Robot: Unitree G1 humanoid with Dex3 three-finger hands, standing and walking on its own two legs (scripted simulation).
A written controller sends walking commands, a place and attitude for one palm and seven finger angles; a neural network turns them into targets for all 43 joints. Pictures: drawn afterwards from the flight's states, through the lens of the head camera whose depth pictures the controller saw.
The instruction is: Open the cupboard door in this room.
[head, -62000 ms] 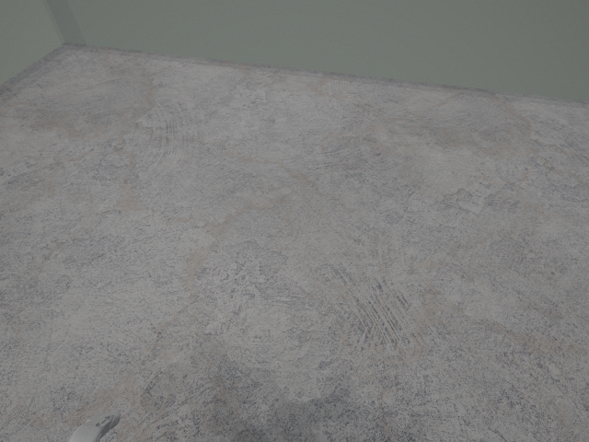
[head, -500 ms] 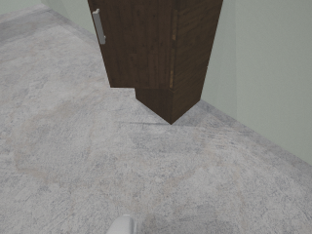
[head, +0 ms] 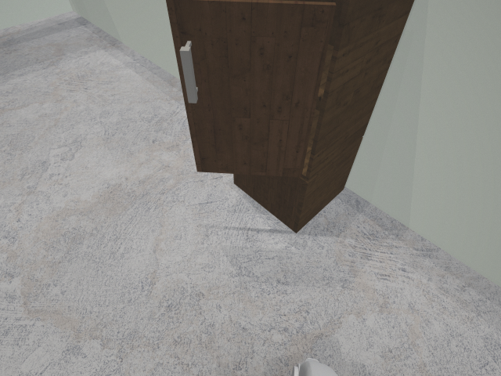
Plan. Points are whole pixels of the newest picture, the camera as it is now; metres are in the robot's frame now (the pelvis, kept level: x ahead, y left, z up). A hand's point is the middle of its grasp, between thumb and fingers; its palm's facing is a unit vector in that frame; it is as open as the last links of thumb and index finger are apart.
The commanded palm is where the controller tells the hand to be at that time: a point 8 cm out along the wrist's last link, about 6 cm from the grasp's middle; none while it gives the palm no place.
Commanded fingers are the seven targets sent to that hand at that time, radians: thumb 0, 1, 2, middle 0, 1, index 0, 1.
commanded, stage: take the last steps up to it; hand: left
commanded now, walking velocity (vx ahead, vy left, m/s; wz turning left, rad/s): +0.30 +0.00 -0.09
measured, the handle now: (191, 72) +0.82 +0.22 +0.05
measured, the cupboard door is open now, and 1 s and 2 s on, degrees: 42 42 42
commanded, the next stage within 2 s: come to a stop and stand still in 0.46 s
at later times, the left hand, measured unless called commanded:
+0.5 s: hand (165, 357) +0.18 +0.18 -0.18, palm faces +0.04 -0.98 -0.18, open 7.2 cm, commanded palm none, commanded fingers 0.00 0.90 0.90 -0.20 -0.30 -0.20 -0.30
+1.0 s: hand (183, 278) +0.34 +0.18 -0.17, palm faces -0.04 -0.96 -0.26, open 7.4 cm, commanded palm none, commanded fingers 0.00 0.90 0.90 -0.20 -0.30 -0.20 -0.30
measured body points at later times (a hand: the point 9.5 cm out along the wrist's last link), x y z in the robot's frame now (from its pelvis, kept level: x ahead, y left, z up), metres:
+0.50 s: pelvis +0.18 +0.00 +0.00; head +0.21 +0.01 +0.45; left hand +0.18 +0.23 -0.16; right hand +0.21 -0.24 -0.15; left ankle +0.26 +0.12 -0.72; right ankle +0.13 -0.12 -0.74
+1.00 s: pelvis +0.24 -0.02 -0.01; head +0.28 -0.03 +0.44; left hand +0.34 +0.23 -0.15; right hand +0.27 -0.27 -0.17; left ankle +0.28 +0.11 -0.74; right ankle +0.23 -0.15 -0.74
